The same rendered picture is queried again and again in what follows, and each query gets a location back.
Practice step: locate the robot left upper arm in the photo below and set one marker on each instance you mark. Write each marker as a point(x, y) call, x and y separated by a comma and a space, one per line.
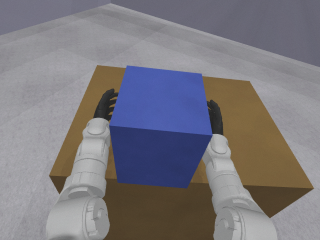
point(81, 218)

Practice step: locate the robot right forearm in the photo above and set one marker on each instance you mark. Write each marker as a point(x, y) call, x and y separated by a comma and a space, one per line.
point(223, 179)

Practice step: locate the pedestal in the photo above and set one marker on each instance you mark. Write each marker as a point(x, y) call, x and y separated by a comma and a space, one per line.
point(264, 162)

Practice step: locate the robot right upper arm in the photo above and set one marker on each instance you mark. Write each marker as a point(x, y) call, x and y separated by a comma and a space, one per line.
point(238, 223)

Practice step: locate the robot right hand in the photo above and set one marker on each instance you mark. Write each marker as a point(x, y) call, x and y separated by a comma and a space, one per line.
point(215, 118)

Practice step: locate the robot left hand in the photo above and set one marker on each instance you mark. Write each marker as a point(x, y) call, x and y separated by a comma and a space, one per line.
point(103, 108)

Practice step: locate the carton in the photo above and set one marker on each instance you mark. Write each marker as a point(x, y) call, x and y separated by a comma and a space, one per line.
point(160, 127)

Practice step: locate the robot left forearm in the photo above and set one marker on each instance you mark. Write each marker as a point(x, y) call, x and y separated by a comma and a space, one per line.
point(90, 164)

